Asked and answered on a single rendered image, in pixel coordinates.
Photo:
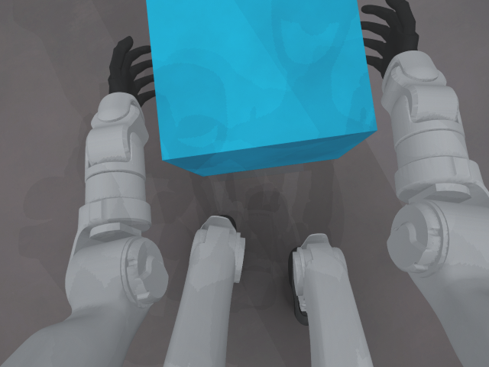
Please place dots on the robot right upper arm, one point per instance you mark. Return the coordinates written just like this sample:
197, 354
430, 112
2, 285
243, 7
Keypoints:
444, 247

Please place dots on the robot left forearm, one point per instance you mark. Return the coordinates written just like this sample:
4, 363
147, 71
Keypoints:
115, 201

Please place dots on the robot left shin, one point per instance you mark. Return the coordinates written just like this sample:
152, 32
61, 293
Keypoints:
200, 235

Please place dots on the robot left upper arm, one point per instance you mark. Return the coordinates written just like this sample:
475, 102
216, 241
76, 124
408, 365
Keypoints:
110, 287

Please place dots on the robot right foot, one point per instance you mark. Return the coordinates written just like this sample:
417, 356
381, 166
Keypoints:
300, 315

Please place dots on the robot right forearm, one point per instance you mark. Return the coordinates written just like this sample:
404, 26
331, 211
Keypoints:
428, 134

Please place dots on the carton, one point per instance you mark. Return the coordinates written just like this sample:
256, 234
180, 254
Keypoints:
243, 85

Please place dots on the robot left hand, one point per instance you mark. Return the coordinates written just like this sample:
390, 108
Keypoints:
122, 74

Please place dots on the robot right hand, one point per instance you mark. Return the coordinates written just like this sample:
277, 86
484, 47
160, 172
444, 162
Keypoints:
399, 37

